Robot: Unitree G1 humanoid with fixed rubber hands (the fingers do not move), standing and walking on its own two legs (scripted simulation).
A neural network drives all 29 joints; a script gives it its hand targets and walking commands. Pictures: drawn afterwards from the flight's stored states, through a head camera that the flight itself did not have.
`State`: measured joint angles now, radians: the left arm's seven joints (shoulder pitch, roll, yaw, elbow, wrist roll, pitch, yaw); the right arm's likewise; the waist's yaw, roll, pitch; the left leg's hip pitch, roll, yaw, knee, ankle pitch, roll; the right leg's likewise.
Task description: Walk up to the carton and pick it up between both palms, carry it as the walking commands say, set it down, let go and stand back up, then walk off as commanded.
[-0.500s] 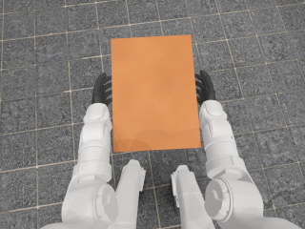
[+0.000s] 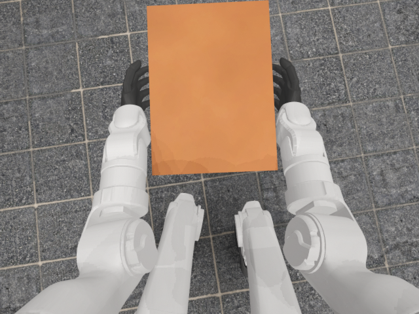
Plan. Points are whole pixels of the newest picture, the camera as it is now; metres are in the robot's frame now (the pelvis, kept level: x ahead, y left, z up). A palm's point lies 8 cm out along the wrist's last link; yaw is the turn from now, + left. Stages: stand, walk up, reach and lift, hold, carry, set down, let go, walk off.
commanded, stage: set down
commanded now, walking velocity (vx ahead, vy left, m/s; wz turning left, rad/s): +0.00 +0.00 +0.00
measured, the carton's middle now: (211, 109) +0.47 +0.05 -0.16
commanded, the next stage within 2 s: none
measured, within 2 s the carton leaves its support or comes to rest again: neither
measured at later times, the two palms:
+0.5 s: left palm (144, 105) +0.47 +0.19 -0.17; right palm (274, 103) +0.50 -0.09 -0.16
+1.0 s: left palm (152, 106) +0.50 +0.19 -0.25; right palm (264, 104) +0.53 -0.08 -0.25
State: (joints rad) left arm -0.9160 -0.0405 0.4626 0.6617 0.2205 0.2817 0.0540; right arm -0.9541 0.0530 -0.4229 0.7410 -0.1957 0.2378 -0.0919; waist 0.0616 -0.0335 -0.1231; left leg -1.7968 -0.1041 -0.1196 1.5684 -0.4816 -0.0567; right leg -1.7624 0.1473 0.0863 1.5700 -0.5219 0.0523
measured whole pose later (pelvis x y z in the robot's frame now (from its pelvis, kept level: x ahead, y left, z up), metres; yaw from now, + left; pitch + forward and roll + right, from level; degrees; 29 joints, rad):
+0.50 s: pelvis -0.01 +0.00 -0.06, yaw -1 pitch +44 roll -2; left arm -1.12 0.03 0.48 0.72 0.22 0.30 0.05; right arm -1.16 0.00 -0.44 0.79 -0.19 0.26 -0.12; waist 0.06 -0.04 -0.03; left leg -2.03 -0.12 -0.12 1.77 -0.51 -0.08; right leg -1.99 0.18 0.08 1.77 -0.55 0.07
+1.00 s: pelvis -0.01 +0.00 -0.12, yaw -1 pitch +45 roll -2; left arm -1.27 0.10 0.46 0.75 0.18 0.30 0.07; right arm -1.32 -0.07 -0.39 0.83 -0.15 0.25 -0.14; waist 0.07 -0.04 0.10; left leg -2.19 -0.14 -0.11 1.95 -0.54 -0.08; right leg -2.16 0.19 0.07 1.96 -0.59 0.08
